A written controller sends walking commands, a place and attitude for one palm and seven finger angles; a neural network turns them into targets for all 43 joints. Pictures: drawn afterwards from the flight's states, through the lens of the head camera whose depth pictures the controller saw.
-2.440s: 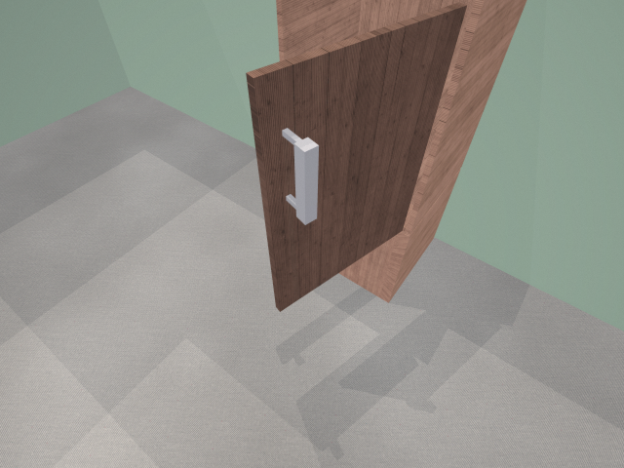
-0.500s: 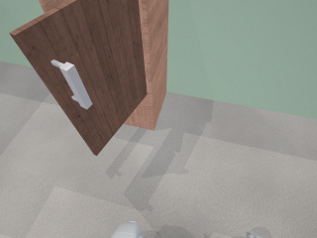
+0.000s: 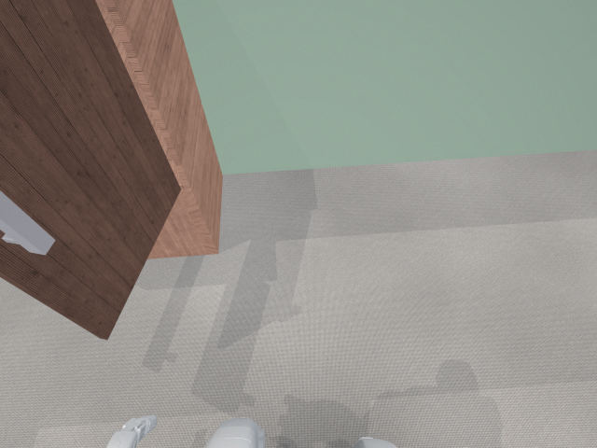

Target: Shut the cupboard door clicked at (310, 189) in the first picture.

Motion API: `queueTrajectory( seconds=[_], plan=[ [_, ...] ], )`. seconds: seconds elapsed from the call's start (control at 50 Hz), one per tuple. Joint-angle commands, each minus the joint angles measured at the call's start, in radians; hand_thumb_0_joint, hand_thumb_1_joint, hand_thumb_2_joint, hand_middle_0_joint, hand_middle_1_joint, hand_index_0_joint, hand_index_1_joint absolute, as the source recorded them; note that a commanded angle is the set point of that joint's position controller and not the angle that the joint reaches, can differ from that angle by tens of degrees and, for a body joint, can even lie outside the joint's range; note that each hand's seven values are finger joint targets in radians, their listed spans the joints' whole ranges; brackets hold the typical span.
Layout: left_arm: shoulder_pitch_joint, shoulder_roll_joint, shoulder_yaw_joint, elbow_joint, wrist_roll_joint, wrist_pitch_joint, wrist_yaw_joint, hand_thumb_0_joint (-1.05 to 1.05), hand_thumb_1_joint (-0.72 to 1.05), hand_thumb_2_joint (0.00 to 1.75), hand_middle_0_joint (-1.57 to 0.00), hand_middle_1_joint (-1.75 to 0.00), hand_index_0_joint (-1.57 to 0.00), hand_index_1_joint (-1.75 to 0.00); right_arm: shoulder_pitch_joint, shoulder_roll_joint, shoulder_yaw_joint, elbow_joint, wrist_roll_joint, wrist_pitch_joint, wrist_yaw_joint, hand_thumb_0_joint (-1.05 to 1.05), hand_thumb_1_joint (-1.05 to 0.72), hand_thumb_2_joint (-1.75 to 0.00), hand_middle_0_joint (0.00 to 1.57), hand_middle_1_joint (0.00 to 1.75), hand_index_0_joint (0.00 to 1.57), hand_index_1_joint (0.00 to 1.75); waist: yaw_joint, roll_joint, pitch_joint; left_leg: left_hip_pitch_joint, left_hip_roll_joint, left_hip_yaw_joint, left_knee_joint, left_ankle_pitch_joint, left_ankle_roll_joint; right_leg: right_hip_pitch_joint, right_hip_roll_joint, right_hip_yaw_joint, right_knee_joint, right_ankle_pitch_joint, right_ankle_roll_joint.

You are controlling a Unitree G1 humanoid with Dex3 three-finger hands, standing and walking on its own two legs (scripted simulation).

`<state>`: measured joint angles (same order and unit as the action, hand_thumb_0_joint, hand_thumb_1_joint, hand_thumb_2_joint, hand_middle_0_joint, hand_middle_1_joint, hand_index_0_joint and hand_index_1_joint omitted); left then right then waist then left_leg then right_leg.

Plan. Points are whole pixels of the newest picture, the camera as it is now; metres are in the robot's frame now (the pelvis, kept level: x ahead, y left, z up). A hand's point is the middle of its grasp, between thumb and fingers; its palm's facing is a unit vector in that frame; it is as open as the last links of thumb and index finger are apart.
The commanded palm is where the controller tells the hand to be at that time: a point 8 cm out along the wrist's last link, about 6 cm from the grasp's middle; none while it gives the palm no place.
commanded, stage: walk to a spot facing it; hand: left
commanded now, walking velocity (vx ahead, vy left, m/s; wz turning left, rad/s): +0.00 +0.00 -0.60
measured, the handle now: out of the picture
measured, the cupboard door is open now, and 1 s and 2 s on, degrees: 75 75 75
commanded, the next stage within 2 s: turn to face it in 1.72 s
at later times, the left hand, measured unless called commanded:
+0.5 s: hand (202, 405) +0.18 +0.17 -0.15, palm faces -0.31 -0.93 -0.19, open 7.4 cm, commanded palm none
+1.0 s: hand (251, 335) +0.30 +0.11 -0.17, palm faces -0.54 -0.83 -0.15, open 7.4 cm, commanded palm none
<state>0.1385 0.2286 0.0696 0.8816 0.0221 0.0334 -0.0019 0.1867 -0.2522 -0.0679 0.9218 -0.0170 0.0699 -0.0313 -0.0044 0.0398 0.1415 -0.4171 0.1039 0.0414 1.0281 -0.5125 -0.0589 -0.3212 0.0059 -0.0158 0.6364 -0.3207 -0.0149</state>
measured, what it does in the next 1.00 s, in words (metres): walks ahead, turning right: left foot, then right foot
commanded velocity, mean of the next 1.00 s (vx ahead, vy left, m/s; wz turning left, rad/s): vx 0.22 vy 0.00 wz -0.56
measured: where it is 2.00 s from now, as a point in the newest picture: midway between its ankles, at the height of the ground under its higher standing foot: (427, 347)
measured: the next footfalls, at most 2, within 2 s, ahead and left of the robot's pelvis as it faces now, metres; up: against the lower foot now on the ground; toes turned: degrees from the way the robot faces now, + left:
left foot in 0.20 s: +0.07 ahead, +0.13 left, +0.00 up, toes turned -5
right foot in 0.56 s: +0.01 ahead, -0.13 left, +0.00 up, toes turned -26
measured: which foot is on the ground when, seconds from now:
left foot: up 0.00-0.18, down 0.20-0.54, up 0.56-0.84, down 0.86-1.00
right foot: down 0.00-0.20, up 0.22-0.54, down 0.56-0.86, up 0.88-1.00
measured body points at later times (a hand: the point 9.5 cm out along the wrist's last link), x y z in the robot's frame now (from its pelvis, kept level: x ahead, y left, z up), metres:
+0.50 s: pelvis +0.02 +0.01 +0.01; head +0.07 +0.00 +0.46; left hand +0.20 +0.22 -0.13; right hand -0.02 -0.24 -0.13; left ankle +0.03 +0.13 -0.72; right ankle -0.03 -0.11 -0.69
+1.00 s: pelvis +0.16 -0.03 +0.01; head +0.22 -0.03 +0.46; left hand +0.33 +0.15 -0.16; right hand +0.08 -0.28 -0.11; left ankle +0.23 +0.04 -0.72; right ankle +0.03 -0.11 -0.63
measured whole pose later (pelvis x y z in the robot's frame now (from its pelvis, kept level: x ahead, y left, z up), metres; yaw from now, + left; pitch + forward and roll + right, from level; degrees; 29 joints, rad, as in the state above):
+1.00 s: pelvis +0.16 -0.03 +0.01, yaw -36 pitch +0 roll -1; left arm 0.24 0.23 0.09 1.02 0.03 0.03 -0.04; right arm 0.23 -0.18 -0.03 0.90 -0.04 -0.07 -0.02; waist 0.02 -0.06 0.08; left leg -0.28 0.08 0.18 0.57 -0.29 0.02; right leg -0.47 -0.03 0.00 1.22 -0.34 -0.01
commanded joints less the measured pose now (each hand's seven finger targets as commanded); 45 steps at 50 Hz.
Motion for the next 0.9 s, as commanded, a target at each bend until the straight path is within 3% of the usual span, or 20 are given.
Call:
queueTrajectory(
  seconds=[0.0, 0.08, 0.14, 0.16, 0.18, 0.2, 0.24, 0.32, 0.42, 0.48, 0.5, 0.52, 0.54, 0.62, 0.74, 0.8, 0.82, 0.84, 0.86, 0.88],
  plan=[
    [0.038, 0.182, 0.044, -0.056, 0.007, -0.012, 0.026, 0.0, 0.9, 0.9, -0.2, -0.3, -0.2, -0.3, -0.023, -0.055, -0.011, -0.103, 0.007, -0.032, 0.004, 0.0, -0.9, -0.9, 0.2, 0.3, 0.2, 0.3, 0.014, -0.213, -0.169, -0.096, -0.021, -0.034, 0.049, 0.043, -0.009, 0.162, -0.243, 0.291, -0.243, 0.458, -0.171],
    [0.033, 0.202, 0.048, -0.053, 0.01, -0.007, 0.019, 0.0, 0.9, 0.9, -0.2, -0.3, -0.2, -0.3, 0.011, -0.038, -0.008, -0.095, 0.012, -0.04, 0.003, 0.0, -0.9, -0.9, 0.2, 0.3, 0.2, 0.3, 0.01, -0.187, -0.173, 0.025, -0.067, -0.005, -0.196, 0.065, -0.001, 0.114, -0.217, 0.328, -0.232, 0.402, -0.17],
    [-0.016, 0.175, 0.042, -0.056, 0.0, 0.001, 0.012, 0.0, 0.9, 0.9, -0.2, -0.3, -0.2, -0.3, 0.114, -0.051, -0.007, -0.068, 0.013, -0.057, -0.007, 0.0, -0.9, -0.9, 0.2, 0.3, 0.2, 0.3, -0.048, -0.164, -0.182, 0.243, -0.078, -0.009, -0.507, 0.233, 0.012, -0.024, -0.153, 0.322, -0.159, 0.296, -0.094],
    [-0.015, 0.125, 0.031, -0.075, -0.01, 0.007, 0.007, 0.0, 0.9, 0.9, -0.2, -0.3, -0.2, -0.3, 0.159, -0.121, -0.015, -0.055, 0.003, -0.071, -0.013, 0.0, -0.9, -0.9, 0.2, 0.3, 0.2, 0.3, -0.059, 0.008, -0.2, 0.352, 0.07, -0.17, -0.67, 0.232, 0.065, -0.153, -0.051, 0.242, -0.038, 0.13, -0.037],
    [0.005, 0.067, 0.021, -0.098, -0.016, 0.008, -0.004, 0.0, 0.9, 0.9, -0.2, -0.3, -0.2, -0.3, 0.168, -0.22, -0.033, -0.07, -0.013, -0.078, -0.016, 0.0, -0.9, -0.9, 0.2, 0.3, 0.2, 0.3, -0.05, 0.305, -0.194, 0.394, 0.342, -0.449, -0.768, 0.362, 0.184, -0.285, 0.068, 0.066, 0.218, -0.255, 0.033],
    [-0.023, 0.107, 0.028, -0.106, -0.003, 0.005, -0.011, 0.0, 0.9, 0.9, -0.2, -0.3, -0.2, -0.3, 0.161, -0.232, -0.03, -0.083, -0.018, -0.076, -0.019, 0.0, -0.9, -0.9, 0.2, 0.3, 0.2, 0.3, -0.063, 0.186, -0.173, 0.268, 0.416, -0.482, -0.779, 0.343, 0.261, -0.252, 0.017, 0.081, 0.419, -0.307, 0.038],
    [-0.025, 0.101, 0.037, -0.075, 0.006, 0.005, -0.023, 0.0, 0.9, 0.9, -0.2, -0.3, -0.2, -0.3, 0.074, -0.17, -0.013, -0.101, -0.019, -0.085, -0.019, 0.0, -0.9, -0.9, 0.2, 0.3, 0.2, 0.3, -0.007, 0.152, -0.139, 0.231, 0.305, -0.305, -0.731, 0.517, 0.222, -0.267, -0.024, 0.063, 0.563, -0.198, 0.055],
    [-0.037, 0.055, 0.023, -0.071, -0.002, 0.013, -0.036, 0.0, 0.9, 0.9, -0.2, -0.3, -0.2, -0.3, 0.094, -0.129, -0.01, -0.083, -0.016, -0.083, -0.021, 0.0, -0.9, -0.9, 0.2, 0.3, 0.2, 0.3, -0.015, 0.15, -0.167, 0.335, 0.21, -0.045, -0.655, 0.749, 0.178, -0.223, -0.046, -0.012, 0.401, -0.135, 0.074],
    [-0.095, 0.038, 0.014, -0.093, 0.003, 0.0, -0.05, 0.0, 0.9, 0.9, -0.2, -0.3, -0.2, -0.3, 0.15, -0.159, -0.026, -0.052, -0.021, -0.077, -0.004, 0.0, -0.9, -0.9, 0.2, 0.3, 0.2, 0.3, -0.058, 0.162, -0.154, 0.302, 0.252, -0.009, -0.693, 0.341, 0.166, -0.099, -0.029, -0.091, 0.105, -0.161, 0.044],
    [-0.006, 0.059, 0.022, -0.059, 0.008, -0.015, -0.051, 0.0, 0.9, 0.9, -0.2, -0.3, -0.2, -0.3, 0.123, -0.16, -0.029, -0.051, -0.018, -0.075, 0.008, 0.0, -0.9, -0.9, 0.2, 0.3, 0.2, 0.3, -0.006, 0.114, -0.157, 0.201, 0.223, 0.05, -0.581, 0.153, 0.111, 0.107, 0.006, -0.142, -0.127, -0.045, 0.017],
    [0.109, 0.109, 0.039, -0.021, 0.009, -0.025, -0.043, 0.0, 0.9, 0.9, -0.2, -0.3, -0.2, -0.3, 0.091, -0.136, -0.025, -0.062, -0.009, -0.077, 0.015, 0.0, -0.9, -0.9, 0.2, 0.3, 0.2, 0.3, 0.053, -0.006, -0.191, 0.052, 0.172, 0.116, -0.414, 0.105, 0.07, 0.315, -0.05, -0.05, -0.231, -0.048, -0.019],
    [0.228, 0.242, 0.068, 0.016, 0.015, -0.039, -0.024, 0.0, 0.9, 0.9, -0.2, -0.3, -0.2, -0.3, 0.024, -0.047, -0.003, -0.112, 0.008, -0.076, 0.026, 0.0, -0.9, -0.9, 0.2, 0.3, 0.2, 0.3, 0.122, -0.403, -0.191, -0.266, 0.016, 0.227, -0.101, -0.118, 0.004, 0.518, -0.333, 0.38, -0.375, -0.128, -0.137],
    [0.298, 0.28, 0.078, 0.037, -0.006, -0.036, -0.005, 0.0, 0.9, 0.9, -0.2, -0.3, -0.2, -0.3, -0.108, -0.08, 0.0, -0.167, -0.004, -0.07, 0.028, 0.0, -0.9, -0.9, 0.2, 0.3, 0.2, 0.3, 0.175, -0.344, -0.128, -0.391, -0.012, 0.068, 0.057, -0.179, -0.001, 0.459, -0.434, 0.54, -0.421, -0.045, -0.226],
    [0.103, 0.157, 0.042, -0.003, 0.002, -0.058, 0.008, 0.0, 0.9, 0.9, -0.2, -0.3, -0.2, -0.3, -0.076, -0.079, -0.019, -0.112, -0.01, -0.068, 0.041, 0.0, -0.9, -0.9, 0.2, 0.3, 0.2, 0.3, 0.034, -0.232, -0.034, -0.264, 0.033, -0.024, 0.057, 0.125, -0.014, 0.186, -0.274, 0.314, -0.428, -0.054, -0.171],
    [0.125, 0.181, 0.05, 0.032, 0.008, -0.076, -0.011, 0.0, 0.9, 0.9, -0.2, -0.3, -0.2, -0.3, -0.051, -0.03, -0.012, -0.104, -0.001, -0.096, 0.048, 0.0, -0.9, -0.9, 0.2, 0.3, 0.2, 0.3, 0.022, -0.18, -0.098, -0.055, -0.05, 0.043, -0.276, 0.174, -0.008, 0.18, -0.216, 0.257, -0.358, 0.085, -0.166],
    [0.06, 0.172, 0.053, 0.026, 0.001, -0.069, -0.016, 0.0, 0.9, 0.9, -0.2, -0.3, -0.2, -0.3, 0.072, -0.058, -0.014, -0.068, 0.0, -0.117, 0.034, 0.0, -0.9, -0.9, 0.2, 0.3, 0.2, 0.3, -0.054, -0.149, -0.099, 0.221, -0.084, 0.067, -0.483, 0.263, 0.002, 0.023, -0.165, 0.237, -0.268, 0.029, -0.128],
    [0.049, 0.128, 0.043, 0.017, -0.001, -0.068, -0.018, 0.0, 0.9, 0.9, -0.2, -0.3, -0.2, -0.3, 0.185, -0.106, -0.023, -0.027, -0.004, -0.128, 0.02, 0.0, -0.9, -0.9, 0.2, 0.3, 0.2, 0.3, -0.101, -0.035, -0.145, 0.429, -0.043, 0.018, -0.574, 0.23, 0.023, -0.081, -0.104, 0.196, -0.1, 0.063, -0.092],
    [0.082, 0.053, 0.028, 0.003, -0.008, -0.066, -0.027, 0.0, 0.9, 0.9, -0.2, -0.3, -0.2, -0.3, 0.335, -0.226, -0.054, 0.002, -0.024, -0.137, 0.009, 0.0, -0.9, -0.9, 0.2, 0.3, 0.2, 0.3, -0.152, 0.269, -0.261, 0.623, 0.243, -0.343, -0.657, 0.102, 0.112, -0.268, 0.045, 0.051, 0.243, -0.16, -0.026],
    [0.04, 0.043, 0.023, -0.037, -0.007, -0.07, -0.029, 0.0, 0.9, 0.9, -0.2, -0.3, -0.2, -0.3, 0.419, -0.262, -0.048, 0.013, -0.032, -0.132, -0.003, 0.0, -0.9, -0.9, 0.2, 0.3, 0.2, 0.3, -0.167, 0.288, -0.269, 0.629, 0.418, -0.585, -0.787, 0.034, 0.211, -0.394, 0.057, 0.035, 0.51, -0.298, -0.018],
    [-0.011, 0.057, 0.024, -0.034, 0.007, -0.073, -0.029, 0.0, 0.9, 0.9, -0.2, -0.3, -0.2, -0.3, 0.356, -0.218, -0.036, 0.007, -0.028, -0.132, 0.001, 0.0, -0.9, -0.9, 0.2, 0.3, 0.2, 0.3, -0.14, 0.189, -0.181, 0.485, 0.41, -0.559, -0.823, -0.022, 0.211, -0.432, -0.016, 0.088, 0.648, -0.209, -0.028]
  ],
)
